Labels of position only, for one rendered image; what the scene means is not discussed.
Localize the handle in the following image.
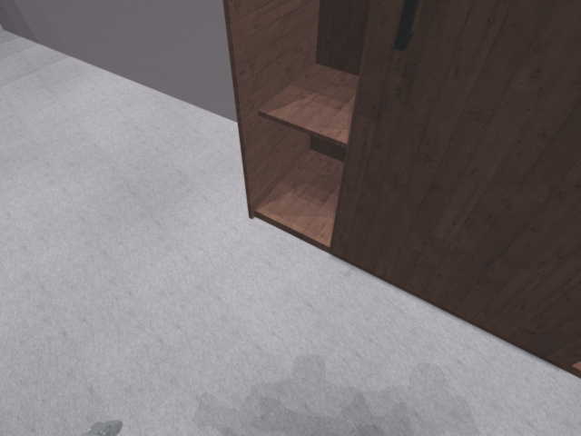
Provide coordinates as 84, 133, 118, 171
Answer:
394, 0, 419, 51

